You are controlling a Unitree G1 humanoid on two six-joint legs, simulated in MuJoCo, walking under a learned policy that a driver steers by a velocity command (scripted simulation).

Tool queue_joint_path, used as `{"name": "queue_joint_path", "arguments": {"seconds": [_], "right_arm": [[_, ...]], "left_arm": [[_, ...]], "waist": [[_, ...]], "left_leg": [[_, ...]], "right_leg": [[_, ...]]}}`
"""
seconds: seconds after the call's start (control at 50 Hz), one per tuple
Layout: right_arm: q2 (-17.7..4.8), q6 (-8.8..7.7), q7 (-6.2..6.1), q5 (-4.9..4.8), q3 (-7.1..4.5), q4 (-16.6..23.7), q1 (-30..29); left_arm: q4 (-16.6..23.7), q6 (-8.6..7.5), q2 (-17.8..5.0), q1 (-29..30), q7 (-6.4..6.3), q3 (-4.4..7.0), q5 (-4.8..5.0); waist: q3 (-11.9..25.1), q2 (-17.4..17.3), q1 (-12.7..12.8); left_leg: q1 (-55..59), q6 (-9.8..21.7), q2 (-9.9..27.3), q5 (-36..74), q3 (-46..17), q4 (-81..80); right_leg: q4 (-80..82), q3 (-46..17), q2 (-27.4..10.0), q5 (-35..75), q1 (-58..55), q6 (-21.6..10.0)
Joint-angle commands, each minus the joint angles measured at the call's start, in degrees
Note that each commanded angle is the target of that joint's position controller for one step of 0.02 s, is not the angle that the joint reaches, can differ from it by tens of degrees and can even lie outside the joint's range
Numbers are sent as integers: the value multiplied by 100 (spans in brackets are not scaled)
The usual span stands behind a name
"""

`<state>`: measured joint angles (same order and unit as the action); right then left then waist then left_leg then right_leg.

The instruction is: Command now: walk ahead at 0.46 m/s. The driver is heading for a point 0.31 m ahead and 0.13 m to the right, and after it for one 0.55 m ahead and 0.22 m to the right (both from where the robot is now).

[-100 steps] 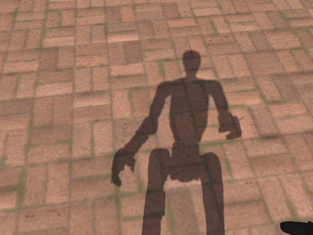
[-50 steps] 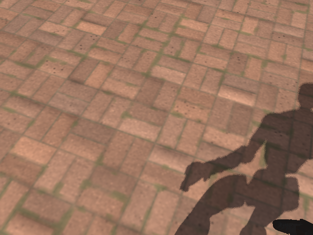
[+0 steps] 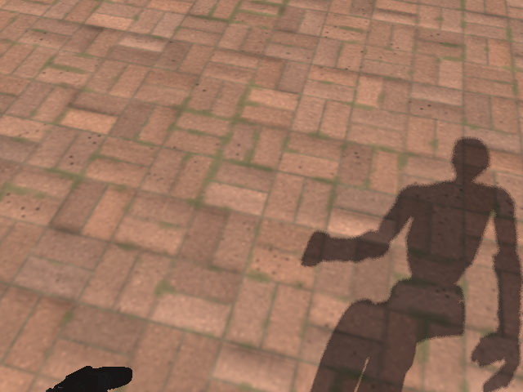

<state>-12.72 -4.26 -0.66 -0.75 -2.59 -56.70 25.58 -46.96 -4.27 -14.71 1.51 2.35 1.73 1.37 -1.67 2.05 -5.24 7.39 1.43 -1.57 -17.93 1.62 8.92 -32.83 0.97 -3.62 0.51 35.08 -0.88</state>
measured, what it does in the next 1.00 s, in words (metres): walks ahead: right foot, then left foot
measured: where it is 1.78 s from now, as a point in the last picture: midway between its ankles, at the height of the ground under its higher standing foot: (260, 322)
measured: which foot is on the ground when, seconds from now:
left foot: down 0.00-0.10, up 0.12-0.60, down 0.62-1.00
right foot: up 0.00-0.08, down 0.10-0.64, up 0.66-1.00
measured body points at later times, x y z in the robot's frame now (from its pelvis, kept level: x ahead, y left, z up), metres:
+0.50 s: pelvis +0.28 -0.04 +0.01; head +0.30 -0.04 +0.46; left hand +0.27 +0.23 -0.13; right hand +0.48 -0.29 -0.09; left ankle +0.48 +0.14 -0.68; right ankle +0.21 -0.13 -0.74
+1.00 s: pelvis +0.54 -0.02 +0.01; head +0.57 -0.03 +0.45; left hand +0.78 +0.19 -0.10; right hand +0.49 -0.29 -0.13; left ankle +0.51 +0.11 -0.74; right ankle +0.64 -0.18 -0.70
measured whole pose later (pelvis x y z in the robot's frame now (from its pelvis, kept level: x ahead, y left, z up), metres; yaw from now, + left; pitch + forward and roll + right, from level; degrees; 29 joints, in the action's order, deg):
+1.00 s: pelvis +0.54 -0.02 +0.01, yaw -14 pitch +1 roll +3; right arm -15.1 -4.5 -0.5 -0.2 -3.6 -56.3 14.8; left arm -44.7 -1.7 -15.8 -5.5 0.7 3.6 0.2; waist -2.8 2.4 -3.9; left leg -3.8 0.4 -0.5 -13.5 8.9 16.3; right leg -37.2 -1.7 -4.0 -3.8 32.9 -0.6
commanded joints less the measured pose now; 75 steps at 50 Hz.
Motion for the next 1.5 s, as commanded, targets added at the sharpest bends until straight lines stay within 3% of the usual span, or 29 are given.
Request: {"name": "queue_joint_path", "arguments": {"seconds": [0.02,0.08,0.1,0.12,0.14,0.16,0.2,0.24,0.38,0.52,0.58,0.62,0.64,0.66,0.7,0.78,0.84,0.94,1.02,1.06,1.08,1.1,1.12,1.14,1.24,1.32,1.38,1.4,1.5], "right_arm": [[-1075,-24,-40,-43,-249,135,-33],[-1108,107,-52,33,-260,173,-227],[-940,131,-61,110,-176,279,-165],[-21,20,23,75,73,315,661],[-534,-138,57,-67,-28,263,245],[-951,-240,72,-225,-150,495,-364],[-956,-278,-14,-111,-184,592,-857],[-744,-139,-37,-37,-194,528,-616],[-632,-32,-32,98,-167,958,-1859],[-599,-197,164,-9,-64,1336,-3156],[-886,-282,208,-34,-139,1335,-2918],[-1302,-332,145,8,-342,1000,-1611],[-1729,-328,90,99,-453,869,-556],[-1989,-240,122,98,-511,736,-358],[-1002,-241,117,71,-244,909,-904],[-677,-267,127,186,-158,861,-1705],[-884,-291,101,179,-223,691,-1679],[-1114,-141,-10,87,-258,498,-1595],[-1294,-17,-28,-79,-295,312,-1563],[-1127,22,-24,-35,-242,199,-1300],[-881,-2,-3,178,-146,257,-984],[-424,32,45,208,39,164,-428],[-742,132,63,68,-44,84,-604],[-904,220,40,-47,-87,200,-1015],[-779,496,-226,56,-123,77,-1128],[-627,500,-188,97,-79,-56,-1154],[-841,493,-118,262,-76,-48,-1236],[-1194,491,-135,168,-150,-55,-1419],[-738,238,-97,158,-21,-136,-1662]], "left_arm": [[504,-111,-545,556,44,127,12],[15,-75,-990,-1146,-19,409,7],[-214,-44,-1297,-2162,-81,512,-42],[-371,-35,-1716,-2594,-50,585,-97],[-356,-52,-1159,-2412,-33,429,-40],[-270,-93,-947,-1838,-44,357,-41],[-145,-173,-671,-1098,-26,278,-151],[-186,-227,-500,-949,-4,228,-220],[-474,-199,-848,-1663,-197,287,-110],[-705,-28,-935,-2468,-288,316,8],[-681,63,-1051,-2427,-334,387,7],[-575,90,-880,-2294,-323,331,-38],[-342,90,-515,-2242,-315,206,-167],[-213,-10,42,-2979,-295,66,-20],[-159,-48,-916,-2257,-321,314,166],[-60,127,-525,-2044,-315,367,71],[137,248,-317,-1887,-337,331,-28],[359,221,-206,-1166,-175,201,-120],[483,219,-519,-992,-103,269,-173],[285,213,-910,-1510,-164,426,-232],[289,236,-1399,-1833,-236,527,-301],[287,282,-1170,-1768,-265,395,-349],[284,298,-736,-1693,-210,272,-239],[288,281,-682,-1385,-182,247,-182],[287,278,-654,-451,-280,249,-299],[98,310,-566,-392,-346,216,-221],[-149,340,-361,-708,-330,142,-181],[-143,350,-389,-853,-328,176,-207],[-372,385,-439,-816,-395,199,-219]], "waist": [[-469,-705,329],[652,-822,1223],[1356,-364,1558],[2293,1339,1067],[2114,1019,1254],[1112,774,1139],[390,-2,764],[366,192,445],[-164,-38,638],[-279,55,1014],[-113,288,744],[705,260,92],[1732,-398,-280],[2398,-2184,139],[1224,-1159,-3],[245,-856,502],[75,-636,672],[304,-646,486],[418,-710,620],[728,-326,828],[1313,513,743],[1979,1382,524],[2084,804,646],[1456,593,636],[791,523,280],[805,479,251],[365,46,320],[90,-572,630],[49,-732,603]], "left_leg": [[-401,750,1616,2692,-521,-45],[-504,450,1310,5052,-168,2030],[-1766,282,1046,3665,-46,3728],[-3876,-95,-118,-487,-188,5971],[-4529,18,-53,-1378,-975,6761],[-4995,136,258,-972,-863,6937],[-4513,187,790,-56,-674,6318],[-3885,179,1014,236,-734,5907],[-4587,-188,1049,1816,-519,3747],[-4108,-291,545,2297,-409,2001],[-3497,-150,444,1715,-456,1700],[-1578,182,470,1478,-410,1637],[146,535,1566,1304,-1484,1879],[1751,1289,2716,18,-3934,1231],[627,864,2329,-514,-3079,779],[-1342,772,1695,1424,-1228,170],[-1657,990,1686,3793,-469,226],[-1687,892,1398,4196,320,327],[-1196,667,1590,3944,173,1033],[-1382,285,1137,3506,358,2088],[-2195,-68,679,1672,616,3285],[-3135,-384,239,-1928,223,4645],[-3181,-428,381,-2360,-366,5037],[-3519,-425,470,-2197,-348,5186],[-2660,-505,592,-972,-290,4083],[-1831,-376,465,212,-125,2697],[-1402,-19,799,921,-491,1445],[-2119,170,900,-64,-577,1389],[-2738,-119,680,-178,-489,1046]], "right_leg": [[297,-9,103,33,-282,-232],[229,324,554,-375,-2515,-596],[58,-665,-296,-666,-4252,-905],[925,-3703,-1746,-2445,-6006,-1916],[1786,-4584,-1715,-3255,-5772,-1791],[1890,-3729,-1581,-3002,-4945,-1514],[2103,-2421,-1192,-1583,-3302,-1298],[2370,-1815,-921,-1091,-2606,-1239],[2824,-1028,-726,-495,-2428,-1241],[2241,-1066,-755,-362,-3039,-1066],[1730,-1387,-956,-30,-3334,-926],[297,-1136,-496,812,-2940,-665],[-1513,-771,4,-455,-1898,-441],[-3259,-403,731,-3389,196,-133],[-4042,-867,141,-2843,932,-205],[-3415,-713,-391,-1784,76,-87],[-2672,-599,-253,-1657,14,90],[-649,-128,-21,-156,-897,105],[140,-143,114,-256,-1286,-172],[806,-116,211,1133,-2452,-439],[398,-1077,-759,3821,-3706,-813],[477,-2376,-1844,4321,-4558,-1853],[768,-2456,-1722,3022,-4125,-1892],[998,-2109,-1455,2054,-3647,-1675],[1685,-1340,-884,-34,-1832,-1201],[1746,-1079,-688,-1221,-1569,-1037],[1552,-825,-241,-2736,-1174,-353],[1447,-450,129,-2603,-1415,-136],[871,-298,184,-1056,-2500,-173]]}}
